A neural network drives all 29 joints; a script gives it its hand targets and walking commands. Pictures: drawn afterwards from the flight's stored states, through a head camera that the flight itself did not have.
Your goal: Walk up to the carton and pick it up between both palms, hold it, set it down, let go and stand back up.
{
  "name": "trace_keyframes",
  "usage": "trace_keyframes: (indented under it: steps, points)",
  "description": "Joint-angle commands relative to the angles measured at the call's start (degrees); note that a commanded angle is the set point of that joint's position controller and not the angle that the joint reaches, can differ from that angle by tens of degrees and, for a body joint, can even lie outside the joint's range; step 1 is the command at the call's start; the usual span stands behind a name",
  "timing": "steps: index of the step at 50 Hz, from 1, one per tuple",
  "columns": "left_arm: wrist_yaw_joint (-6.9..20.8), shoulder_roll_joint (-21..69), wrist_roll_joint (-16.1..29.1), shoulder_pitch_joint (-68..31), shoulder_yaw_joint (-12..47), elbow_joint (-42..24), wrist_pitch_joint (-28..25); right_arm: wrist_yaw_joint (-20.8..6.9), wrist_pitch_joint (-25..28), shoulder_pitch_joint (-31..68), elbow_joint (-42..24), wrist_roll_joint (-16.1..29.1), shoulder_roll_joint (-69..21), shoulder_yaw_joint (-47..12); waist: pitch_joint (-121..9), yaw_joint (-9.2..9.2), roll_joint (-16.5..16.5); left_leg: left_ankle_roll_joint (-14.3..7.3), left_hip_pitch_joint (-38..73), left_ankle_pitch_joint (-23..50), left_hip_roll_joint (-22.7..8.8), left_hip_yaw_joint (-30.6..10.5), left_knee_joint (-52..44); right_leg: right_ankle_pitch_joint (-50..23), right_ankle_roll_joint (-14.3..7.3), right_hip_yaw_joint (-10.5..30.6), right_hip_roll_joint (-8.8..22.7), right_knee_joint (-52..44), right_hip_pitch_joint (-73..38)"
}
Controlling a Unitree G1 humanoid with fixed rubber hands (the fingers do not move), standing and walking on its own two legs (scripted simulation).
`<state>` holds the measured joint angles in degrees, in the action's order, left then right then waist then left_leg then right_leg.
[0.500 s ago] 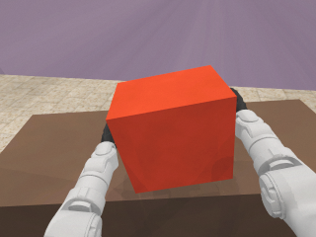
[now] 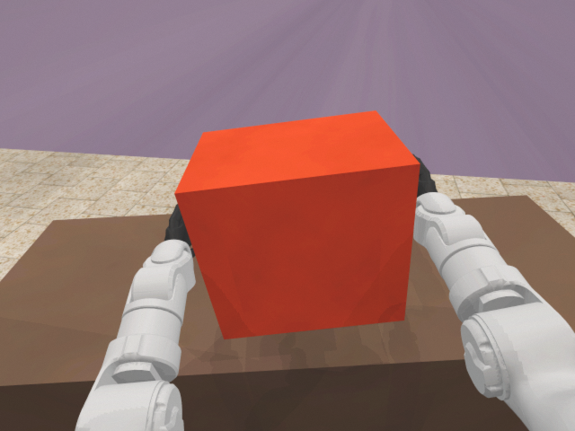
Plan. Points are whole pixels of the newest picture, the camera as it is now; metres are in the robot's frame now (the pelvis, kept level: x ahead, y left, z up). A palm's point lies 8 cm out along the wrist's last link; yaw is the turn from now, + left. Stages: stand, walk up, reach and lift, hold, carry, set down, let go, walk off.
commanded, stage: reach and lift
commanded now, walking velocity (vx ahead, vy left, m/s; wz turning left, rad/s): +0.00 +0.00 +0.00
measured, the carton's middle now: (300, 223) +0.40 +0.01 +0.16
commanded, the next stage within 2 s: hold in 0.62 s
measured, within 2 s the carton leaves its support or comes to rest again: neither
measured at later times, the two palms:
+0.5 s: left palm (178, 239) +0.37 +0.19 +0.16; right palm (423, 197) +0.40 -0.16 +0.20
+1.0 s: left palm (179, 229) +0.37 +0.19 +0.18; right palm (430, 193) +0.40 -0.17 +0.21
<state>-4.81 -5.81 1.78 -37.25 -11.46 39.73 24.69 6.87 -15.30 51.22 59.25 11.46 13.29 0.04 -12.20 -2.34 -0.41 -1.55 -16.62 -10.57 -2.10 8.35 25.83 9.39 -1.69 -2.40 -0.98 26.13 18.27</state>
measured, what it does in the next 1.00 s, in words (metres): stands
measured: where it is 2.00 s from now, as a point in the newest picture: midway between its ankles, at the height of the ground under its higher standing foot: outside the picture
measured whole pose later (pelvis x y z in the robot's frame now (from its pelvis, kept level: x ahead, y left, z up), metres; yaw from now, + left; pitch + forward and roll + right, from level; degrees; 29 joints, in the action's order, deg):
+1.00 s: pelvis +0.00 +0.00 +0.00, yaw +0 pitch +2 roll +0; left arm -3.6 -6.6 -0.3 -36.9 -12.0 27.6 35.7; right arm 8.3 -24.7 49.0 46.6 11.6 13.1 0.7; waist -11.5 0.5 -0.5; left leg -1.5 -15.9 -10.2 -1.8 8.0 24.5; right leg 8.7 -1.7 -2.4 -0.9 24.2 17.1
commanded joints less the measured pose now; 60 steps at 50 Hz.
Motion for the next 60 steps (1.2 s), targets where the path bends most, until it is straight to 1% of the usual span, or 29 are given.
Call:
trace_keyframes:
  steps: [1,3,6,8,9,10,11,12,14,17,18,19,22,24,28,29,30,32,33,35,37,41,44,46,48,50,54,57,60]
  points:
    - [7.91,36.40,3.38,-64.48,17.48,-24.94,-5.98,-9.08,2.68,42.29,-25.73,4.95,-53.44,-9.76,-18.94,1.34,-1.64,1.07,3.86,5.36,4.30,-10.48,-7.89,-7.83,3.61,3.94,0.63,-8.16,-19.51]
    - [7.88,36.49,3.05,-64.41,17.56,-25.07,-5.44,-9.14,2.59,42.40,-25.90,5.11,-53.25,-9.75,-18.89,1.31,-0.56,1.10,4.57,5.02,4.26,-10.51,-7.98,-6.64,3.66,3.85,0.69,-8.26,-18.41]
    - [7.32,37.23,4.16,-67.11,19.50,-29.49,-5.65,-9.34,2.68,43.41,-28.12,6.10,-54.28,-10.99,-22.82,1.05,0.91,1.22,5.63,6.54,4.19,-10.65,-7.43,-7.42,3.59,3.84,0.63,-7.66,-18.21]
    - [6.84,37.36,4.34,-67.93,20.04,-29.77,-5.49,-9.44,2.39,43.57,-28.31,6.62,-54.29,-11.56,-23.29,0.83,1.88,1.42,5.94,6.41,4.04,-10.94,-7.10,-6.71,3.47,3.80,0.49,-7.58,-17.27]
    - [6.74,36.87,4.23,-67.69,19.76,-28.86,-5.09,-9.62,2.21,44.06,-28.41,6.67,-53.95,-11.52,-22.68,0.21,1.59,1.30,5.35,5.00,4.01,-10.84,-7.28,-4.78,3.46,3.94,0.49,-7.88,-16.48]
    - [6.57,37.59,4.60,-67.88,20.42,-29.72,-4.84,-9.76,2.32,44.42,-28.84,6.86,-54.10,-11.78,-23.07,0.46,1.93,1.42,5.81,5.48,4.03,-10.91,-7.19,-4.56,3.40,3.73,0.34,-7.85,-15.86]
    - [6.58,37.20,4.10,-66.98,20.08,-28.72,-4.42,-9.80,1.82,43.07,-27.05,6.54,-53.58,-11.37,-21.55,0.74,1.81,1.43,6.16,4.95,3.83,-11.00,-7.41,-3.99,3.41,3.82,0.39,-8.14,-15.39]
    - [6.70,37.27,3.77,-66.25,19.73,-26.50,-3.83,-9.79,1.62,43.42,-26.45,6.33,-52.73,-10.92,-19.74,0.87,1.42,1.31,5.54,3.88,3.71,-10.99,-7.81,-2.98,3.38,3.69,0.31,-8.37,-14.91]
    - [7.04,36.37,3.14,-65.67,18.26,-26.16,-3.22,-9.86,1.16,42.72,-25.50,6.11,-52.19,-10.52,-18.27,0.79,0.32,1.01,5.52,2.62,3.52,-10.95,-8.28,-1.38,3.45,3.71,0.38,-8.93,-14.53]
    - [7.15,36.78,3.90,-66.53,19.54,-28.93,-3.05,-9.71,1.29,43.53,-27.68,6.68,-52.29,-11.03,-20.44,1.40,1.19,1.17,6.64,4.77,3.53,-10.97,-7.69,-4.28,3.37,3.50,0.24,-8.32,-15.47]
    - [7.12,36.90,4.38,-66.58,20.10,-30.39,-3.07,-9.52,1.35,43.60,-29.34,7.15,-52.93,-11.66,-22.58,1.17,1.48,1.32,7.25,6.04,3.58,-10.98,-7.18,-5.97,3.46,3.55,0.18,-8.07,-16.14]
    - [7.06,36.80,4.77,-66.00,20.26,-30.47,-2.86,-9.30,1.09,43.78,-29.99,7.32,-52.69,-11.87,-22.69,1.60,1.07,1.36,7.32,6.84,3.72,-11.17,-7.05,-7.09,3.50,3.76,0.07,-8.14,-16.52]
    - [6.87,37.32,5.78,-65.91,21.99,-33.17,-2.56,-8.71,0.77,44.63,-34.01,8.68,-53.37,-13.80,-25.74,1.53,1.33,1.72,7.81,9.34,3.91,-11.47,-5.98,-10.89,3.87,3.91,0.00,-7.41,-17.85]
    - [7.05,37.15,5.61,-65.03,22.08,-33.44,-1.88,-8.54,-0.09,41.46,-32.39,8.50,-52.94,-13.98,-24.68,1.94,1.60,1.86,8.37,9.38,3.97,-11.48,-6.31,-10.91,3.92,3.92,0.01,-7.61,-17.70]
    - [8.48,34.54,3.31,-60.55,18.36,-28.36,0.24,-7.87,-1.72,39.88,-30.77,7.99,-51.02,-13.20,-19.28,2.19,-1.38,1.13,5.97,5.43,4.01,-11.08,-7.64,-9.20,4.28,4.07,0.42,-8.59,-18.68]
    - [8.77,34.76,4.04,-61.12,19.24,-29.72,0.34,-7.82,-1.79,39.83,-31.33,7.72,-51.04,-13.08,-20.13,2.44,-1.31,1.22,5.81,5.77,3.88,-11.18,-7.85,-9.41,4.25,3.91,0.34,-8.52,-19.10]
    - [8.97,34.12,3.51,-60.49,18.28,-28.69,0.69,-7.72,-2.17,39.89,-30.90,7.79,-50.79,-13.11,-18.98,2.56,-1.93,0.94,5.62,4.81,3.98,-11.05,-8.10,-9.00,4.24,4.07,0.50,-8.63,-19.12]
    - [9.18,34.20,4.13,-61.88,19.00,-31.16,0.68,-7.54,-2.44,40.38,-32.20,8.42,-51.24,-13.35,-20.26,2.95,-1.03,1.10,6.11,6.33,4.01,-11.07,-7.82,-11.10,4.23,3.94,0.34,-8.17,-19.91]
    - [9.07,34.90,5.32,-63.13,20.64,-34.62,0.36,-7.46,-2.07,41.43,-35.74,9.37,-52.35,-14.78,-24.07,2.60,-0.49,1.40,7.02,9.31,4.17,-11.15,-6.90,-14.13,4.28,4.12,0.16,-7.42,-21.22]
    - [8.61,34.91,5.83,-63.36,21.74,-37.84,0.49,-7.11,-2.50,41.07,-38.04,10.73,-52.52,-15.99,-26.91,2.22,1.27,1.88,8.43,12.16,4.39,-11.60,-5.99,-17.27,4.34,4.37,0.11,-6.96,-21.63]
    - [8.43,35.56,6.19,-62.42,22.89,-38.92,0.92,-6.81,-2.95,40.76,-39.87,11.49,-52.38,-16.92,-27.51,2.29,2.17,2.30,9.08,14.01,4.56,-11.78,-5.62,-19.43,4.38,4.42,-0.10,-6.67,-21.83]
    - [9.14,34.18,4.54,-58.80,21.09,-34.71,3.19,-6.90,-4.64,39.16,-38.56,11.01,-50.43,-16.57,-21.99,2.47,0.56,1.96,7.58,9.43,4.11,-11.75,-7.14,-14.18,4.36,4.27,0.08,-7.85,-19.97]
    - [9.76,33.70,3.65,-58.68,19.96,-33.88,4.27,-7.09,-5.49,39.02,-36.99,10.65,-49.47,-15.41,-19.38,2.79,0.16,1.64,7.17,7.25,3.79,-11.63,-8.01,-11.43,4.07,4.24,0.13,-8.40,-19.41]
    - [9.84,33.62,4.13,-58.96,19.98,-34.57,4.38,-7.04,-5.60,40.04,-38.29,11.15,-49.61,-15.71,-19.95,2.56,-0.38,1.45,7.06,8.08,3.90,-11.67,-7.73,-12.71,3.97,4.52,0.16,-8.20,-19.82]
    - [9.63,34.08,4.58,-60.53,20.62,-36.80,4.33,-7.10,-5.56,41.52,-40.23,12.17,-50.80,-16.74,-22.56,2.14,0.40,1.47,7.43,9.18,3.94,-11.74,-7.23,-14.45,4.04,4.73,0.19,-7.70,-20.63]
    - [9.49,34.46,4.73,-59.46,20.98,-37.25,4.60,-6.98,-5.68,41.73,-42.04,12.79,-51.09,-17.74,-23.18,1.80,0.13,1.40,7.71,10.31,3.92,-11.89,-7.01,-15.95,3.99,4.81,0.05,-7.34,-21.10]
    - [9.13,34.91,6.01,-60.55,23.18,-41.47,5.04,-6.67,-6.57,40.72,-44.08,13.88,-51.71,-19.18,-25.73,2.23,1.02,1.81,9.03,12.48,4.11,-12.20,-6.24,-18.45,4.19,5.14,-0.03,-7.00,-21.39]
    - [9.40,34.85,5.70,-58.92,23.14,-40.42,6.25,-6.53,-7.52,39.87,-44.49,13.88,-50.79,-18.85,-24.40,2.69,0.54,1.77,8.49,11.07,4.02,-12.27,-6.69,-17.01,3.98,5.05,-0.11,-7.42,-21.27]
    - [10.17,34.10,4.59,-58.12,21.76,-37.89,7.52,-6.58,-8.46,38.67,-41.85,12.58,-49.54,-16.97,-20.35,3.29,-0.30,1.42,7.31,7.54,3.89,-12.03,-8.05,-12.55,3.83,4.95,0.03,-8.41,-19.85]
